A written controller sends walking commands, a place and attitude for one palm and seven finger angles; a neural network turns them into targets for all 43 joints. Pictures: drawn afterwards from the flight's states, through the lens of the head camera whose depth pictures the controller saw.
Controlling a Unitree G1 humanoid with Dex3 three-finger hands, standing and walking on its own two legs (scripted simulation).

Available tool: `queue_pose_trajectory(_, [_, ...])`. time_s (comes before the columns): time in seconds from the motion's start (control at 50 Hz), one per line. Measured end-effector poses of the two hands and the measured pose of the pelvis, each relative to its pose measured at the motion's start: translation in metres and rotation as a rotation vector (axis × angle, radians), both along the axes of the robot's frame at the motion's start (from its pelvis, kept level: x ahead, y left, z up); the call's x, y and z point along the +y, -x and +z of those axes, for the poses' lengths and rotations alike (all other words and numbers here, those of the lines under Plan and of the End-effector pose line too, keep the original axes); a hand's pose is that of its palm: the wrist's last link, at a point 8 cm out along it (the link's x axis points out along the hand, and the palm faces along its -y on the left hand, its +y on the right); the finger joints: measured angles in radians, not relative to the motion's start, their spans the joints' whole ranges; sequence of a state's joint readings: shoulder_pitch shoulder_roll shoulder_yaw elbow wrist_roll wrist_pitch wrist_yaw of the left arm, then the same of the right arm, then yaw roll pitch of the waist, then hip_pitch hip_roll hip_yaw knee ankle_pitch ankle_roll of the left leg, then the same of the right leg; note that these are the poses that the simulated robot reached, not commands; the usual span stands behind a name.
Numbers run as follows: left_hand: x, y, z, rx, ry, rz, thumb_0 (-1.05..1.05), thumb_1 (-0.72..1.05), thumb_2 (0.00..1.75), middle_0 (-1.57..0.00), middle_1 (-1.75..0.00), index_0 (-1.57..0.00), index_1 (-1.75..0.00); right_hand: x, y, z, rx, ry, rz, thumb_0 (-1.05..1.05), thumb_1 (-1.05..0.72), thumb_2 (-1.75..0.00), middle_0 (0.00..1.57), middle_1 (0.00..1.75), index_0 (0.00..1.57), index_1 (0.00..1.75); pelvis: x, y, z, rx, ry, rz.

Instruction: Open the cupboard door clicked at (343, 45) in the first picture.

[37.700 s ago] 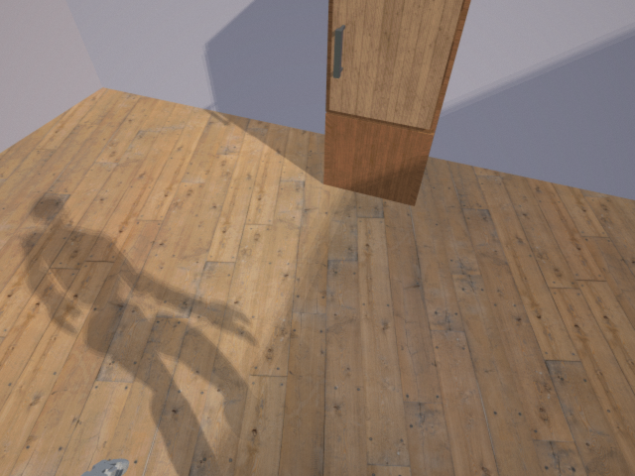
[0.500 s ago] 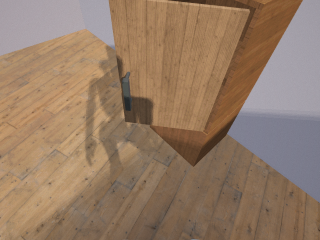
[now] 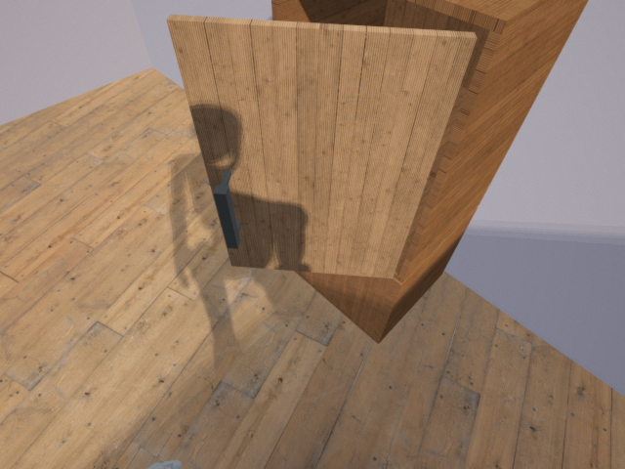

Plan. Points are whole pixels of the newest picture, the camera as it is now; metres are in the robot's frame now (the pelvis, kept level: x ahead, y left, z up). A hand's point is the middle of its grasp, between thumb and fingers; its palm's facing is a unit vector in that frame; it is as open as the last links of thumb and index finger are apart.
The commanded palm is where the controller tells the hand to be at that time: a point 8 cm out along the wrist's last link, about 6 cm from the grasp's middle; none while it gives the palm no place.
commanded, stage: come to a stop and stand still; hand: left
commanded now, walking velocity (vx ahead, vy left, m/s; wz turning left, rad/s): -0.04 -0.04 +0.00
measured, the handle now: (230, 210) +0.58 +0.18 -0.09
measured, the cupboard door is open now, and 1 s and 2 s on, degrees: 40 40 40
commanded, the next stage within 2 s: look again from close up in 0.82 s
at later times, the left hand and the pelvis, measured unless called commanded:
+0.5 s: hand out of the picture +0.01 +0.21 -0.17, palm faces +0.04 -0.97 -0.23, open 7.4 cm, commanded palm none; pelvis -0.03 +0.02 +0.00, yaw +0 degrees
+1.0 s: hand out of the picture -0.03 +0.23 -0.16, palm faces -0.01 -0.96 -0.28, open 7.4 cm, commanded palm none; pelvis -0.06 +0.02 +0.01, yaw +0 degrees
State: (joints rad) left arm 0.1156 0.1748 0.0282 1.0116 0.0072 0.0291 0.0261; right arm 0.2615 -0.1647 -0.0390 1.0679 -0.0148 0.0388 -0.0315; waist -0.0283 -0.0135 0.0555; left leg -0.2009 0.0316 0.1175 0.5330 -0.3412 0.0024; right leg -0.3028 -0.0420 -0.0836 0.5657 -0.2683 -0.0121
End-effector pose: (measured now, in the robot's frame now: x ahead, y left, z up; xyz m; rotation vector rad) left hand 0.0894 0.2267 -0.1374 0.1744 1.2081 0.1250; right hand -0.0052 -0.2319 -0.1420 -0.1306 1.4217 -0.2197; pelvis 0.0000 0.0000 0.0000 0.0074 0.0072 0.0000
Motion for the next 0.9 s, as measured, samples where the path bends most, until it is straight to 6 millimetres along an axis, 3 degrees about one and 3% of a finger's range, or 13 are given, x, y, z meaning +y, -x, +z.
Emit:
queue_pose_trajectory(0.12, [0.007, 0.025, -0.004, 0.051, -0.023, 0.018, 0.00, 0.90, 0.90, -0.20, -0.30, -0.20, -0.30, -0.006, -0.014, 0.000, -0.048, 0.013, 0.043, 0.00, -0.91, -0.90, 0.20, 0.30, 0.20, 0.29, -0.004, 0.005, -0.003, -0.011, -0.019, -0.007])
queue_pose_trajectory(0.24, [0.011, 0.061, 0.000, 0.047, -0.055, 0.031, 0.01, 0.90, 0.90, -0.20, -0.30, -0.20, -0.30, -0.014, -0.044, 0.000, -0.167, 0.017, 0.068, 0.00, -0.91, -0.90, 0.20, 0.30, 0.20, 0.29, -0.004, 0.010, -0.006, -0.008, 0.012, 0.015])
queue_pose_trajectory(0.34, [0.019, 0.080, -0.005, 0.051, -0.041, 0.048, 0.01, 0.90, 0.90, -0.20, -0.30, -0.20, -0.30, -0.005, -0.067, 0.010, -0.275, 0.029, 0.093, 0.00, -0.91, -0.90, 0.20, 0.30, 0.20, 0.29, 0.005, 0.018, -0.007, -0.031, 0.014, 0.011])
queue_pose_trajectory(0.44, [0.028, 0.085, -0.001, 0.025, -0.026, 0.044, 0.01, 0.90, 0.90, -0.20, -0.30, -0.20, -0.30, 0.009, -0.071, 0.021, -0.329, 0.024, 0.130, 0.00, -0.91, -0.90, 0.20, 0.30, 0.20, 0.29, 0.014, 0.028, -0.002, -0.043, 0.017, 0.000])
queue_pose_trajectory(0.6, [0.044, 0.094, 0.007, -0.001, -0.044, 0.027, 0.01, 0.90, 0.90, -0.20, -0.30, -0.20, -0.30, 0.013, -0.051, 0.024, -0.322, 0.023, 0.134, 0.00, -0.91, -0.90, 0.21, 0.30, 0.21, 0.30, 0.022, 0.042, 0.003, -0.054, 0.012, -0.005])
queue_pose_trajectory(0.9, [0.057, 0.121, 0.013, 0.072, -0.082, 0.009, 0.01, 0.90, 0.90, -0.20, -0.30, -0.20, -0.30, -0.014, 0.031, 0.017, -0.126, 0.058, 0.075, 0.00, -0.91, -0.90, 0.20, 0.30, 0.21, 0.30, 0.021, 0.054, 0.007, -0.057, 0.001, -0.007])
